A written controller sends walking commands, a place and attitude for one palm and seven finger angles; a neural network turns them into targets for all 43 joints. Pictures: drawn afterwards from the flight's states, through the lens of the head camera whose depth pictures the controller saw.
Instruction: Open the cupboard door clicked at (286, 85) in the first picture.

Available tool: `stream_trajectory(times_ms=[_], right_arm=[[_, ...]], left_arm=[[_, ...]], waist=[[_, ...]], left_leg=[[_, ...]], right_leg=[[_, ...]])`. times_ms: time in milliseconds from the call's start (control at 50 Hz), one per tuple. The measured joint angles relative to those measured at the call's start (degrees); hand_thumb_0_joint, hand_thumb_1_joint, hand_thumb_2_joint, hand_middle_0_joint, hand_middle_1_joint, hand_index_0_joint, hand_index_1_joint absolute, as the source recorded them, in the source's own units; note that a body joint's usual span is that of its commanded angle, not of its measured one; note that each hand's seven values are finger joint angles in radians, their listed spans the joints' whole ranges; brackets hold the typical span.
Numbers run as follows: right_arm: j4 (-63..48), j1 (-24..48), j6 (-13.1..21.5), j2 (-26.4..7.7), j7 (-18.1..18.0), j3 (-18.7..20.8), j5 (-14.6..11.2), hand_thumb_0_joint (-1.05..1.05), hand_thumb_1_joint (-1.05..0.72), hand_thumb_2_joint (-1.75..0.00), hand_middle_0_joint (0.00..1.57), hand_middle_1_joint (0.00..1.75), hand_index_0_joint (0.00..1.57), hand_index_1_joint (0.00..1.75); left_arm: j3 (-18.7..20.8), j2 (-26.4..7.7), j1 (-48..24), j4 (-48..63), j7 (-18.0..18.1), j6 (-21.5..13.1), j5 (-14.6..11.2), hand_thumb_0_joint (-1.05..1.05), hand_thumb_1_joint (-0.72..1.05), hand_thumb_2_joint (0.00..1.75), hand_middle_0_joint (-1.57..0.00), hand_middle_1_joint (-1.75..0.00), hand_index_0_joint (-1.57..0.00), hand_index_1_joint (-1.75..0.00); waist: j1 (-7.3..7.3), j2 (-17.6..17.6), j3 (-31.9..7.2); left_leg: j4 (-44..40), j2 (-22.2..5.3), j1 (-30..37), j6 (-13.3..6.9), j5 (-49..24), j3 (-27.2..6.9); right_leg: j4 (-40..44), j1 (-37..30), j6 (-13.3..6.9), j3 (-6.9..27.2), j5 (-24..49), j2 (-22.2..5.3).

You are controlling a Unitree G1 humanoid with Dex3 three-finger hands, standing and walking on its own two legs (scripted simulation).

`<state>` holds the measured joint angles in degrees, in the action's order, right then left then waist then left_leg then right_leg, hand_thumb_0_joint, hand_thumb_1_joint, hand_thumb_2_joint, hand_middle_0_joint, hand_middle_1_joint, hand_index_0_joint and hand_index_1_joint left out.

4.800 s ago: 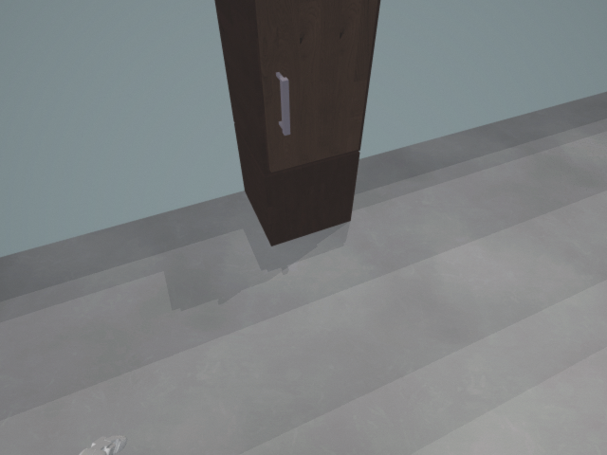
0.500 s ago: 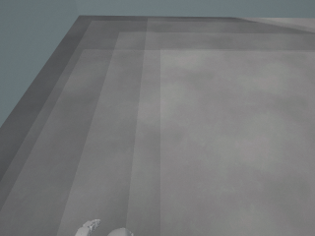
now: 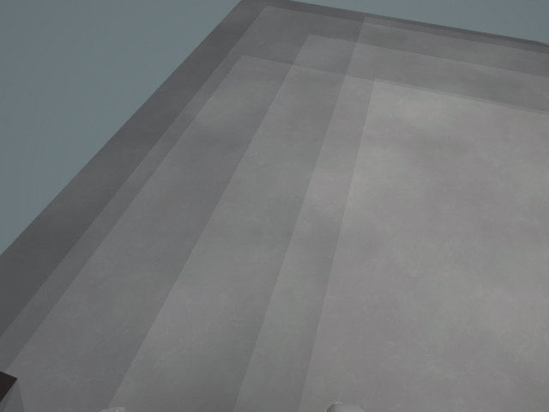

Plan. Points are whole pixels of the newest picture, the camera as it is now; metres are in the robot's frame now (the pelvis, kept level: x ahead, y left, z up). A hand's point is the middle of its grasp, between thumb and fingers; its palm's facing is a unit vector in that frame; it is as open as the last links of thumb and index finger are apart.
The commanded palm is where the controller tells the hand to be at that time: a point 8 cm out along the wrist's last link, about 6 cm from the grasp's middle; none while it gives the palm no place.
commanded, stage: turn to face it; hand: left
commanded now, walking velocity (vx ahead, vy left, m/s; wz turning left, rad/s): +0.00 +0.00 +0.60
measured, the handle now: out of the picture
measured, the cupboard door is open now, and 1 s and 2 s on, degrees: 0 0 0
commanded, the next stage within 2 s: take the last steps up to it in 2.00 s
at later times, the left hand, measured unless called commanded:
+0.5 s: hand out of the picture -0.04 +0.13 -0.15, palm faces +0.35 -0.90 -0.26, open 7.4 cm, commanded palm none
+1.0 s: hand out of the picture -0.07 +0.19 -0.15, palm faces +0.59 -0.76 -0.27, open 7.4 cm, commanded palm none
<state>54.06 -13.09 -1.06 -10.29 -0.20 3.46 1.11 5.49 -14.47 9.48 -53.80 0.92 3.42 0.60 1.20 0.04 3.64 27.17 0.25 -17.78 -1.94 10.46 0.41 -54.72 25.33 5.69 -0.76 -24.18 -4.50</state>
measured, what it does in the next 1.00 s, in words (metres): steps on the spot, turning left: right foot, then left foot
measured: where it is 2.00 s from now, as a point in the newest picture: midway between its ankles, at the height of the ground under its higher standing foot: outside the picture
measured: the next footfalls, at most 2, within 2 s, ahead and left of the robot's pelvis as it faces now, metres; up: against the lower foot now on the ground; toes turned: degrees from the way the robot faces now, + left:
right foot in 0.14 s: +0.04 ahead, -0.16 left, +0.00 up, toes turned +3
left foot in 0.64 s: -0.06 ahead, +0.07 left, +0.00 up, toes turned +31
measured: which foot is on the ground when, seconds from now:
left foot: down 0.00-0.14, up 0.16-0.62, down 0.64-1.00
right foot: up 0.00-0.12, down 0.14-0.64, up 0.66-1.00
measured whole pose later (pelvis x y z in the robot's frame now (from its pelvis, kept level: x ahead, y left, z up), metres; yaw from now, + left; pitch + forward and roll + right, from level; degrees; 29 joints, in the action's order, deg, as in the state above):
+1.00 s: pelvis -0.04 -0.06 +0.00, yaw +36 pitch +0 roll +0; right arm 52.4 -10.4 -2.4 -12.5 0.4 3.6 1.2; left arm 4.0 -13.9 7.3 -49.7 0.4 3.0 0.5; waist 1.2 0.3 4.4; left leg 28.7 2.0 -15.1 -0.3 13.5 -4.6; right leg -47.9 23.1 5.6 -0.8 -24.0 -3.8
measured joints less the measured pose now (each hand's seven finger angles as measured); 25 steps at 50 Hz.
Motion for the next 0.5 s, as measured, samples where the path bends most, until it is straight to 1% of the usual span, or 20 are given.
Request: stream_trajectory(times_ms=[80, 120, 140, 160, 180, 200, 220, 260, 300, 340, 380, 440, 500], right_arm=[[-0.3, 1.0, -1.0, -1.4, 0.3, 0.7, 0.2, 0.00, -0.90, -0.90, 0.21, 0.30, 0.20, 0.30], [-0.5, 1.3, -1.5, -2.3, 0.5, 1.2, 0.1, 0.00, -0.90, -0.90, 0.21, 0.30, 0.20, 0.30], [-0.8, 1.3, -1.8, -2.8, 0.6, 1.5, -0.1, 0.00, -0.90, -0.90, 0.21, 0.30, 0.20, 0.30], [-0.7, 1.6, -2.2, -3.4, 0.6, 2.0, -0.3, 0.00, -0.90, -0.90, 0.21, 0.30, 0.20, 0.30], [-0.7, 1.8, -2.6, -3.9, 0.6, 2.4, -0.2, 0.00, -0.90, -0.90, 0.20, 0.30, 0.20, 0.30], [-0.6, 1.8, -3.0, -4.4, 0.7, 2.7, -0.1, 0.00, -0.90, -0.90, 0.20, 0.30, 0.20, 0.30], [-0.7, 1.7, -3.3, -4.8, 0.9, 3.0, 0.1, 0.00, -0.90, -0.90, 0.20, 0.30, 0.20, 0.30], [-0.7, 1.8, -3.6, -5.3, 1.3, 3.2, 0.3, 0.00, -0.91, -0.90, 0.20, 0.30, 0.19, 0.30], [-1.0, 1.8, -3.4, -5.6, 1.7, 3.3, 0.3, 0.00, -0.91, -0.90, 0.20, 0.30, 0.19, 0.30], [-1.0, 1.7, -3.4, -5.7, 1.8, 3.2, 0.1, 0.00, -0.91, -0.90, 0.20, 0.30, 0.19, 0.30], [-0.7, 1.7, -3.7, -5.9, 1.8, 3.1, 0.1, 0.00, -0.91, -0.90, 0.20, 0.30, 0.19, 0.29], [0.0, 2.3, -4.2, -5.8, 1.8, 2.8, 0.0, 0.00, -0.91, -0.90, 0.20, 0.30, 0.19, 0.29], [0.2, 3.6, -4.3, -5.4, 1.7, 2.2, -0.2, 0.00, -0.91, -0.90, 0.20, 0.30, 0.19, 0.29]], left_arm=[[-0.8, 1.3, -1.4, 1.5, -0.1, -0.4, -0.3, 0.01, 0.91, 0.90, -0.20, -0.30, -0.19, -0.29], [-1.3, 2.1, -1.6, 2.6, -0.2, -1.1, -0.4, 0.01, 0.91, 0.90, -0.20, -0.30, -0.19, -0.29], [-1.5, 2.4, -1.4, 3.2, -0.2, -1.7, -0.3, 0.01, 0.91, 0.90, -0.20, -0.30, -0.20, -0.29], [-1.8, 3.1, -1.3, 3.4, -0.1, -2.1, 0.1, 0.01, 0.91, 0.90, -0.20, -0.30, -0.20, -0.29], [-2.3, 3.6, -1.0, 3.6, -0.1, -2.2, 0.3, 0.01, 0.91, 0.90, -0.20, -0.30, -0.20, -0.29], [-2.7, 4.1, -0.4, 3.8, 0.0, -2.3, 0.4, 0.01, 0.91, 0.90, -0.20, -0.30, -0.20, -0.30], [-2.9, 4.5, 0.4, 3.9, 0.0, -2.1, 0.4, 0.01, 0.91, 0.90, -0.20, -0.30, -0.20, -0.30], [-3.2, 4.9, 1.7, 3.7, 0.1, -1.9, 0.5, 0.01, 0.91, 0.90, -0.20, -0.30, -0.20, -0.30], [-3.4, 5.0, 2.5, 3.3, 0.0, -2.0, 0.5, 0.01, 0.91, 0.90, -0.20, -0.30, -0.20, -0.30], [-3.6, 5.1, 3.0, 3.0, 0.0, -2.3, 0.5, 0.01, 0.91, 0.90, -0.20, -0.30, -0.20, -0.30], [-3.7, 5.2, 3.5, 3.0, 0.0, -2.5, 0.6, 0.01, 0.90, 0.90, -0.21, -0.30, -0.20, -0.30], [-3.7, 5.1, 4.2, 2.7, -0.1, -2.8, 0.8, 0.01, 0.91, 0.90, -0.21, -0.30, -0.20, -0.30], [-3.5, 4.5, 4.9, 2.3, -0.2, -2.8, 1.0, 0.01, 0.91, 0.90, -0.21, -0.30, -0.20, -0.30]], waist=[[0.60, 1.4, 0.0], [0.65, 2.1, -0.3], [0.46, 2.4, -0.6], [0.28, 3.2, -0.3], [0.23, 3.6, -0.2], [0.25, 3.7, -0.4], [0.15, 3.5, -0.8], [0.08, 2.9, -1.0], [0.35, 2.3, -0.9], [0.46, 1.8, -0.5], [0.20, 1.5, -0.1], [-0.56, 1.2, 0.7], [-1.48, 0.7, 1.4]], left_leg=[[1.2, 0.7, -1.4, 1.4, -0.5, -3.0], [2.9, 1.1, -2.7, 2.5, -0.4, -4.5], [4.6, 1.5, -3.9, 3.0, 0.1, -5.2], [8.4, 1.6, -5.4, 3.5, 4.6, -5.9], [13.9, 2.0, -7.3, 3.8, 9.7, -5.6], [20.0, 2.3, -9.3, 3.9, 12.3, -5.1], [25.7, 2.4, -11.0, 4.0, 13.2, -4.3], [34.8, 1.5, -13.2, 4.7, 11.6, -2.5], [39.8, 0.1, -13.9, 5.6, 9.3, -1.5], [40.6, -1.2, -13.4, 6.3, 8.3, -1.0], [39.1, -2.3, -12.1, 6.9, 8.5, -0.7], [34.5, -3.3, -9.6, 7.3, 10.5, -0.1], [27.7, -3.6, -6.5, 7.1, 12.9, 1.5]], right_leg=[[9.2, -4.0, -0.7, -0.1, -0.3, 1.4], [16.6, -7.4, -1.2, -0.7, 3.0, 2.2], [21.1, -9.1, -2.5, -1.3, 5.7, 2.3], [21.1, -9.2, -4.3, -2.1, 6.9, 2.5], [20.4, -9.3, -5.5, -3.0, 6.7, 2.2], [20.5, -9.8, -6.2, -3.9, 6.4, 1.6], [21.3, -10.4, -6.5, -4.6, 6.4, 1.1], [23.6, -11.8, -6.7, -5.7, 7.1, 0.2], [25.4, -12.9, -6.9, -7.1, 8.0, -0.5], [26.4, -13.6, -7.1, -8.7, 8.5, -1.2], [26.7, -13.9, -7.2, -10.3, 8.5, -1.7], [26.5, -13.8, -7.2, -12.6, 8.3, -2.5], [25.4, -13.3, -6.8, -14.7, 7.7, -3.6]])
